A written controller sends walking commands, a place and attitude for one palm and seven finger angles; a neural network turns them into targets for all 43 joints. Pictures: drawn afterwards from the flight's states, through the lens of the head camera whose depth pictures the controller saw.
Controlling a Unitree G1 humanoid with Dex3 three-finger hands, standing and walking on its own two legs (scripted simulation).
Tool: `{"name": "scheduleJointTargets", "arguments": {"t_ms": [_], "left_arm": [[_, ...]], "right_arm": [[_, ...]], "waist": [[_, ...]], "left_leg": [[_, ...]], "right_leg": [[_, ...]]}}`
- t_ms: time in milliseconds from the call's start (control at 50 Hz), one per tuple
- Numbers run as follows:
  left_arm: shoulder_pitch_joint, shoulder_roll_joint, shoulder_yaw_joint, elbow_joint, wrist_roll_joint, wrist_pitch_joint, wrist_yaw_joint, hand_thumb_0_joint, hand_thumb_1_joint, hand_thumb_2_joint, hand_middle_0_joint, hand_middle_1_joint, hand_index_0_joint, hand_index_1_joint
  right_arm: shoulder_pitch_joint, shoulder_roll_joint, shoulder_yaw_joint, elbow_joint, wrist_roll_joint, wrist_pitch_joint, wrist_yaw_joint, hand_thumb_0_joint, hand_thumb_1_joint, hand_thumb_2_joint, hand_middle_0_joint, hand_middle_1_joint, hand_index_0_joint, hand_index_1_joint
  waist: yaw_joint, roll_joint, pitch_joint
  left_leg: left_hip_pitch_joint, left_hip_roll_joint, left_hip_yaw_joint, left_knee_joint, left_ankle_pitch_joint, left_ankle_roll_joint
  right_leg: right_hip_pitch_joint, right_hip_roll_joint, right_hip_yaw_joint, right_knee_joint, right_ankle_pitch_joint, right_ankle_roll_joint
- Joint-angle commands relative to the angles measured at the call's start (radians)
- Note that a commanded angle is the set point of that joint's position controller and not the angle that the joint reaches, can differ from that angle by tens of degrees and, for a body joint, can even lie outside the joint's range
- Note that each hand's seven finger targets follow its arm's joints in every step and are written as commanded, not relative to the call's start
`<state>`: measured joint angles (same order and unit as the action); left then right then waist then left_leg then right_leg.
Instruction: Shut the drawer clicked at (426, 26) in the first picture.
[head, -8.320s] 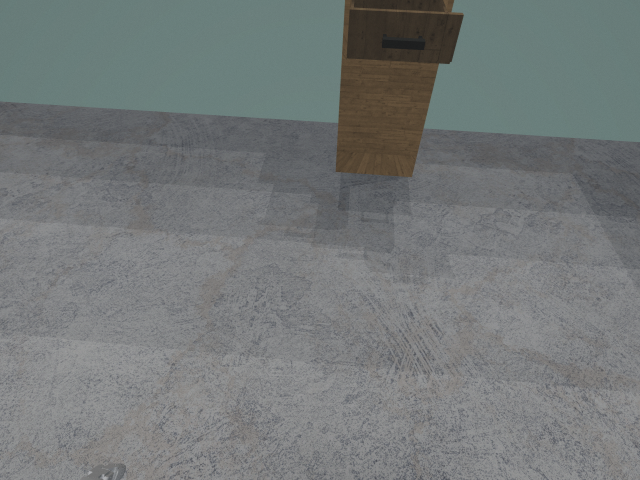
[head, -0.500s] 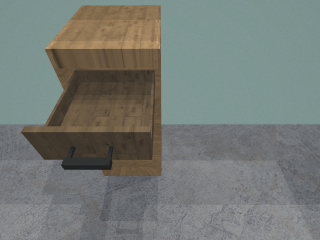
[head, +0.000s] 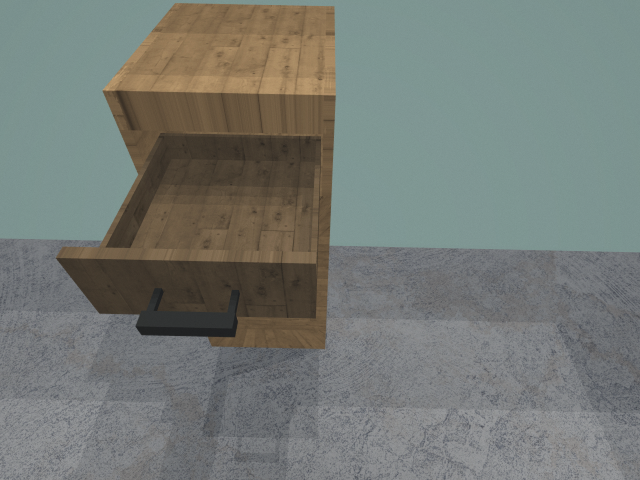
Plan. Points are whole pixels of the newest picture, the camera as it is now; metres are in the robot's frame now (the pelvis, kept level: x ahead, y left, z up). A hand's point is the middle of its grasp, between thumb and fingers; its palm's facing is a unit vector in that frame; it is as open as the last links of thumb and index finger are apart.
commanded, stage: look again from close up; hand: left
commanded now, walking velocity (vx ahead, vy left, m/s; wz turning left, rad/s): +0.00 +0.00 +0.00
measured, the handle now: (192, 310) +0.33 +0.20 +0.01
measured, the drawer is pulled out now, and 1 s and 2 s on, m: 0.30 0.30 0.30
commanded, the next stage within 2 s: shuffle to correct the standing spot in 0.02 s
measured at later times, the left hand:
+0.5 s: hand out of the picture +0.00 +0.17 -0.18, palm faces +0.05 -0.98 -0.21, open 7.4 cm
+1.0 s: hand out of the picture +0.04 +0.20 -0.18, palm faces +0.00 -0.96 -0.28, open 7.4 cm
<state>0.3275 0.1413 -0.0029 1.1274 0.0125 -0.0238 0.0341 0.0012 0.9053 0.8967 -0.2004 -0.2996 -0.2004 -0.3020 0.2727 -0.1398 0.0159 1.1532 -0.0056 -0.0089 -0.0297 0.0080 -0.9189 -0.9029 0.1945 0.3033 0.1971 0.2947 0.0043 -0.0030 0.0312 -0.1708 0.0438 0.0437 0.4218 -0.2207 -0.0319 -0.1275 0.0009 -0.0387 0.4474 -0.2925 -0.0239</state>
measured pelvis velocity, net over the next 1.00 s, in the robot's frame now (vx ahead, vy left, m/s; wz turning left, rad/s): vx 0.00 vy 0.00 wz -0.03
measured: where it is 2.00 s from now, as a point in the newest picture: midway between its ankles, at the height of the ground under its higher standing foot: outside the picture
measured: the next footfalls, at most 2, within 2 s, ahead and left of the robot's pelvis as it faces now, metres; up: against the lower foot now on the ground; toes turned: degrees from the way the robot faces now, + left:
left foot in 1.72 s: -0.04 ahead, +0.13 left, +0.00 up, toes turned +0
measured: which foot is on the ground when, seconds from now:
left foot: down 0.00-1.00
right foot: down 0.00-1.00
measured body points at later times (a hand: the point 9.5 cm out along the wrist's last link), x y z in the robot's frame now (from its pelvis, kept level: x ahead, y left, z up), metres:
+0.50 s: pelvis +0.04 +0.00 -0.01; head +0.06 -0.01 +0.44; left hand +0.00 +0.22 -0.17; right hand -0.01 -0.21 -0.18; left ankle +0.00 +0.14 -0.74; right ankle -0.03 -0.10 -0.74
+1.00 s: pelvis +0.00 +0.00 -0.02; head +0.02 -0.01 +0.43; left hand +0.04 +0.25 -0.16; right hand +0.10 -0.24 -0.16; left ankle +0.04 +0.10 -0.74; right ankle -0.03 -0.10 -0.74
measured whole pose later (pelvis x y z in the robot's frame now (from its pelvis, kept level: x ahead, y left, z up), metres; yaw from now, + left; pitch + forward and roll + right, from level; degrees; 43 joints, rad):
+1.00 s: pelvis +0.00 +0.00 -0.02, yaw -2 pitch -2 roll +0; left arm 0.30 0.18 0.01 0.94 0.02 -0.03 0.06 0.00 0.91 0.90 -0.20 -0.30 -0.20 -0.30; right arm 0.17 -0.20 -0.04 0.91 0.00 0.00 -0.01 0.01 -0.92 -0.90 0.19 0.30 0.20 0.29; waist 0.00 0.02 0.07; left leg -0.31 0.00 0.06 0.63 -0.25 0.04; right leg -0.22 0.01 -0.02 0.66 -0.39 -0.03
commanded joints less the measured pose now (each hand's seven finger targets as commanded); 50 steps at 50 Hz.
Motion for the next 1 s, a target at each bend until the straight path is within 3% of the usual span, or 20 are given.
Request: {"name": "scheduleJointTargets", "arguments": {"t_ms": [0,100,200,280,360,420,480,520,600,700,740,780,800,820,860,880,900,940,960,980], "left_arm": [[0.070,0.100,0.016,-0.025,-0.001,-0.008,0.005,0.000,0.900,0.900,-0.200,-0.300,-0.200,-0.300],[0.069,0.097,0.016,-0.026,-0.001,-0.005,0.005,0.000,0.900,0.900,-0.200,-0.300,-0.200,-0.300],[0.073,0.102,0.029,-0.034,0.009,0.007,-0.005,0.000,0.900,0.900,-0.200,-0.300,-0.200,-0.300],[0.089,0.093,0.036,-0.045,0.011,0.005,-0.015,0.000,0.900,0.900,-0.200,-0.300,-0.200,-0.300],[0.104,0.069,0.039,-0.049,0.013,-0.008,-0.019,0.000,0.900,0.900,-0.200,-0.300,-0.200,-0.300],[0.154,0.070,0.040,-0.020,0.006,-0.018,-0.004,0.000,0.900,0.900,-0.200,-0.300,-0.200,-0.300],[0.192,0.106,0.041,0.001,-0.004,-0.024,0.014,0.000,0.900,0.900,-0.200,-0.300,-0.200,-0.300],[0.170,0.130,0.041,-0.016,-0.004,-0.022,0.021,0.000,0.900,0.900,-0.200,-0.300,-0.200,-0.300],[0.110,0.133,0.054,-0.075,-0.002,-0.001,0.028,0.000,0.900,0.900,-0.200,-0.300,-0.200,-0.300],[0.052,0.102,0.059,-0.121,0.007,0.011,0.024,0.000,0.900,0.900,-0.200,-0.300,-0.200,-0.300],[0.054,0.098,0.059,-0.126,0.008,0.011,0.021,0.000,0.900,0.900,-0.200,-0.300,-0.200,-0.300],[0.078,0.111,0.060,-0.126,0.012,0.009,0.020,0.000,0.900,0.900,-0.200,-0.300,-0.200,-0.300],[0.143,0.167,0.061,-0.092,0.010,-0.019,0.051,0.000,0.900,0.900,-0.200,-0.300,-0.200,-0.300],[0.146,0.209,0.071,-0.149,0.023,-0.031,0.045,0.000,0.900,0.900,-0.200,-0.300,-0.200,-0.300],[0.113,0.207,0.063,-0.198,0.028,-0.040,0.043,0.000,0.900,0.900,-0.200,-0.300,-0.200,-0.300],[0.105,0.221,0.063,-0.216,0.026,-0.039,0.040,0.000,0.900,0.900,-0.200,-0.300,-0.200,-0.300],[0.058,0.223,0.063,-0.233,0.020,-0.034,0.040,0.000,0.900,0.900,-0.200,-0.300,-0.200,-0.300],[-0.032,0.200,0.046,-0.259,0.000,-0.009,0.037,0.000,0.900,0.900,-0.200,-0.300,-0.200,-0.300],[-0.029,0.175,0.040,-0.264,0.000,0.005,0.034,0.000,0.900,0.900,-0.200,-0.300,-0.200,-0.300],[0.002,0.137,0.035,-0.268,-0.009,0.025,0.031,0.000,0.900,0.900,-0.200,-0.300,-0.200,-0.300]], "right_arm": [[0.057,-0.089,-0.012,-0.022,-0.004,-0.018,-0.002,0.000,-0.900,-0.900,0.200,0.300,0.200,0.300],[0.062,-0.084,-0.014,-0.020,-0.004,-0.017,-0.001,0.000,-0.900,-0.900,0.200,0.300,0.200,0.300],[0.093,-0.087,-0.027,-0.019,-0.016,0.000,0.009,0.000,-0.900,-0.900,0.200,0.300,0.200,0.300],[0.116,-0.093,-0.035,-0.030,-0.019,-0.005,0.011,0.000,-0.900,-0.900,0.200,0.300,0.200,0.300],[0.152,-0.099,-0.038,-0.031,-0.014,-0.025,0.006,0.000,-0.900,-0.900,0.200,0.300,0.200,0.300],[0.127,-0.078,-0.026,-0.034,-0.011,-0.035,-0.009,0.000,-0.900,-0.900,0.200,0.300,0.200,0.300],[0.092,-0.054,-0.018,-0.046,-0.003,-0.029,-0.019,0.000,-0.900,-0.900,0.200,0.300,0.200,0.300],[0.086,-0.066,-0.027,-0.052,0.003,-0.020,-0.022,0.000,-0.900,-0.900,0.200,0.300,0.200,0.300],[0.108,-0.088,-0.053,-0.064,-0.002,-0.003,-0.025,0.000,-0.900,-0.900,0.200,0.300,0.200,0.300],[0.074,-0.112,-0.072,-0.101,-0.010,0.002,-0.022,0.000,-0.900,-0.900,0.200,0.300,0.200,0.300],[0.051,-0.111,-0.069,-0.118,-0.011,-0.001,-0.020,0.000,-0.900,-0.900,0.200,0.300,0.200,0.300],[0.028,-0.108,-0.069,-0.135,-0.009,-0.001,-0.018,0.000,-0.900,-0.900,0.200,0.300,0.200,0.300],[-0.095,-0.157,-0.083,-0.228,0.009,-0.014,-0.005,0.000,-0.900,-0.900,0.200,0.300,0.200,0.300],[-0.044,-0.078,-0.067,-0.280,0.003,-0.008,0.013,0.000,-0.900,-0.900,0.200,0.300,0.200,0.300],[-0.105,-0.078,-0.063,-0.317,-0.001,-0.009,0.022,0.000,-0.900,-0.900,0.200,0.300,0.200,0.300],[-0.118,-0.079,-0.059,-0.325,0.002,-0.008,0.025,0.000,-0.900,-0.900,0.200,0.300,0.200,0.300],[-0.077,-0.086,-0.059,-0.318,0.005,-0.006,0.024,0.000,-0.900,-0.900,0.200,0.300,0.200,0.300],[0.057,-0.112,-0.059,-0.261,0.001,0.000,0.019,0.000,-0.900,-0.900,0.200,0.300,0.200,0.300],[0.092,-0.152,-0.065,-0.247,-0.009,-0.005,0.019,0.000,-0.900,-0.900,0.200,0.300,0.200,0.300],[0.056,-0.201,-0.064,-0.264,-0.016,-0.003,0.016,0.000,-0.900,-0.900,0.200,0.300,0.200,0.300]], "waist": [[0.003,-0.004,0.051],[0.004,-0.003,0.061],[-0.003,0.007,0.125],[-0.007,0.031,0.156],[-0.004,0.082,0.108],[0.017,0.005,0.031],[0.017,-0.113,-0.012],[0.006,-0.094,-0.026],[-0.012,0.008,-0.034],[-0.015,0.053,-0.020],[-0.003,0.044,-0.016],[0.010,-0.014,-0.027],[0.045,-0.153,0.000],[0.031,-0.290,-0.052],[0.033,-0.069,-0.133],[0.031,-0.081,-0.166],[0.000,-0.132,-0.191],[-0.069,-0.100,-0.166],[-0.067,0.042,-0.124],[-0.025,0.215,-0.054]], "left_leg": [[0.001,0.055,-0.052,-0.057,0.131,0.046],[-0.008,0.052,-0.058,-0.063,0.118,0.047],[-0.077,0.036,-0.063,-0.060,-0.241,0.061],[-0.109,0.054,-0.099,-0.066,-0.300,0.085],[-0.078,0.106,-0.154,-0.066,-0.125,0.124],[-0.041,0.064,-0.050,0.093,0.318,0.095],[-0.094,0.015,0.018,0.138,0.287,0.039],[-0.068,0.005,0.030,0.118,0.265,0.032],[0.063,0.045,0.047,0.135,0.573,0.045],[0.118,0.096,0.015,0.107,0.679,0.080],[0.084,0.092,0.010,0.096,0.614,0.085],[0.045,0.065,0.026,0.119,0.485,0.066],[-0.052,0.072,0.087,0.364,0.329,0.025],[-0.304,-0.028,0.005,0.463,-0.184,0.046],[-0.397,-0.050,0.012,0.460,-0.287,0.051],[-0.371,-0.063,0.022,0.416,-0.275,0.056],[-0.279,-0.059,0.016,0.319,-0.204,0.060],[0.031,-0.048,0.010,0.096,0.090,0.067],[0.107,0.045,-0.094,0.084,0.284,0.109],[0.004,0.205,-0.285,0.001,0.393,0.208]], "right_leg": [[-0.068,-0.099,0.074,-0.093,0.185,-0.006],[-0.076,-0.099,0.073,-0.096,0.152,-0.005],[-0.164,-0.083,0.080,-0.091,-0.257,-0.029],[-0.200,-0.070,0.063,-0.035,-0.273,-0.041],[-0.166,-0.041,0.000,0.082,-0.085,-0.038],[-0.054,-0.089,0.042,0.073,0.300,-0.035],[0.085,-0.159,0.079,0.087,0.970,-0.027],[0.094,-0.163,0.074,0.107,1.091,-0.018],[-0.050,-0.131,0.055,0.155,0.863,-0.007],[-0.151,-0.090,0.042,0.162,0.488,0.007],[-0.126,-0.088,0.053,0.135,0.446,0.007],[-0.086,-0.114,0.083,0.099,0.573,-0.002],[-0.100,-0.173,0.150,-0.034,1.041,0.073],[0.133,-0.260,0.247,0.058,1.327,0.013],[0.264,-0.282,0.235,0.135,1.370,-0.116],[0.269,-0.265,0.225,0.152,1.323,-0.139],[0.217,-0.241,0.192,0.167,1.208,-0.135],[-0.033,-0.165,0.114,0.204,0.721,-0.083],[-0.155,-0.095,0.071,0.273,0.366,-0.042],[-0.212,-0.011,0.018,0.334,-0.114,0.006]]}}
